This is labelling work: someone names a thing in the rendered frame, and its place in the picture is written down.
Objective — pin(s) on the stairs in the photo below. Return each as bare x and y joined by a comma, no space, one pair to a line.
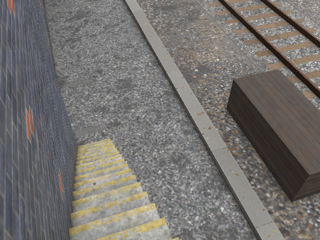
109,203

